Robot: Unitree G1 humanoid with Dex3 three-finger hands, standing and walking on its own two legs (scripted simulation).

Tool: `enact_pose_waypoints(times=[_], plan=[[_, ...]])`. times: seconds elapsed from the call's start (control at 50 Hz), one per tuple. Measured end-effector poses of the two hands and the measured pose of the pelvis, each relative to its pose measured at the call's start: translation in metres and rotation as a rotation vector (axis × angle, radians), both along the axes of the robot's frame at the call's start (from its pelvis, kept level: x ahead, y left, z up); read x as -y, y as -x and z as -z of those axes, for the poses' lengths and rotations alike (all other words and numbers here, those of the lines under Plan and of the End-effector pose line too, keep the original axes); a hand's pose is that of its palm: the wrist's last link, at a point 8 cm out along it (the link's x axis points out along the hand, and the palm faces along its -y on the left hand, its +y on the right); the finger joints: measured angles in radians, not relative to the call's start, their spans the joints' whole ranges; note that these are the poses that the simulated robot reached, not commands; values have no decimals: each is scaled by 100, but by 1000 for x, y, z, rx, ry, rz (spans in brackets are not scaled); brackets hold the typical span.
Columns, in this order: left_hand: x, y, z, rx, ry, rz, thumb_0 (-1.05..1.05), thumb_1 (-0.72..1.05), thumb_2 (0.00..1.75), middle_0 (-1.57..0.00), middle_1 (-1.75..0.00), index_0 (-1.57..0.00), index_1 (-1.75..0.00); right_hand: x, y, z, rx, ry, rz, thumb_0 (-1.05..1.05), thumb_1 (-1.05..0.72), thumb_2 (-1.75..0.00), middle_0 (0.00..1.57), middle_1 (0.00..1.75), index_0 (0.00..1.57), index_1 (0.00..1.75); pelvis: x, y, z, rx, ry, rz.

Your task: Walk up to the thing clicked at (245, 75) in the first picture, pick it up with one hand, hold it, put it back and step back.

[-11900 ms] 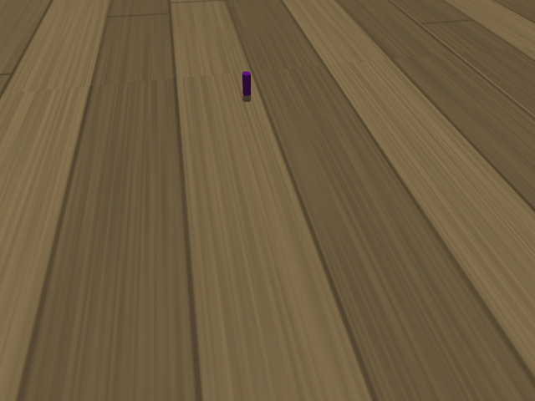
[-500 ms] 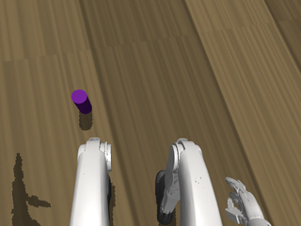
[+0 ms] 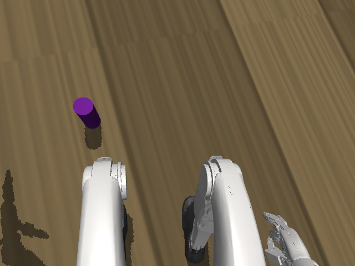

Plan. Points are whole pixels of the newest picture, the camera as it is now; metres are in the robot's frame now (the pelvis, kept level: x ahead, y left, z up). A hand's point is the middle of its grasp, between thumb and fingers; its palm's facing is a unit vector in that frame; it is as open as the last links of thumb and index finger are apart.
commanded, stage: go down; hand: left
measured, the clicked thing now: (88, 114) +0.49 +0.24 -0.31
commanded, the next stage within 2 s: approach in 0.34 s
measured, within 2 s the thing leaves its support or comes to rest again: neither
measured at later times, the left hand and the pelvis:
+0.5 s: hand out of the picture +0.41 +0.43 +0.00, palm faces +0.22 -0.97 -0.06, open 17.7 cm; pelvis +0.00 +0.01 -0.01, yaw -1 degrees
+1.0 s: hand (31, 117) +0.44 +0.35 -0.19, palm faces +0.16 -0.99 +0.04, open 17.7 cm; pelvis -0.01 +0.01 -0.07, yaw -6 degrees
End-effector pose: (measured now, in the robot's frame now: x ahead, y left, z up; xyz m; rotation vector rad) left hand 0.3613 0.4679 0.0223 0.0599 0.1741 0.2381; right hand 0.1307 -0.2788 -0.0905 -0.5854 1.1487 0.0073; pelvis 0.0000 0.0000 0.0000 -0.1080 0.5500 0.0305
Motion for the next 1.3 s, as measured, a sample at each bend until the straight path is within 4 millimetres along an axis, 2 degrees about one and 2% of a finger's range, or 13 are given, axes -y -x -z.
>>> enact_pose_waypoints(times=[0.24,0.46,0.58,0.68,0.86,0.94,1.12,1.3], plan=[[-4,-7,8,19,4,14,-2,-60,5,-4,-7,-5,-6,-2,11,1,-20,20,14,0,-89,-90,20,30,20,30,-5,1,8,7,16,4],[-6,-14,11,45,2,18,-2,-60,4,-4,-6,-5,-5,-5,12,3,-29,20,12,0,-89,-90,20,30,20,30,-6,0,11,5,23,6],[-6,-15,25,58,17,8,-2,-60,2,-5,-7,-6,-6,-4,9,8,-34,23,-10,0,-90,-90,20,30,20,30,-5,1,17,12,25,8],[4,-17,60,80,39,11,-2,-61,1,-5,-7,-7,-6,-4,5,15,-37,36,-58,0,-90,-89,20,30,20,30,-5,2,30,33,32,20],[46,-34,164,50,116,57,-2,-61,1,-5,-8,-7,-7,-10,-4,25,-63,100,-158,0,-90,-89,20,30,20,30,-7,5,59,103,68,45],[61,-40,199,48,114,71,-2,-61,2,-5,-9,-7,-8,-14,-4,27,-102,139,-203,0,-90,-89,20,30,20,30,-10,6,68,141,89,54],[80,-53,238,74,96,65,-2,-61,3,-6,-10,-7,-9,-23,1,30,-175,208,-288,0,-91,-90,20,30,20,30,-15,8,83,211,135,75],[125,-57,278,60,139,46,-2,-61,5,-4,-12,-7,-9,-35,6,25,-182,248,-354,0,-90,-89,20,31,20,30,-21,14,94,284,179,98]])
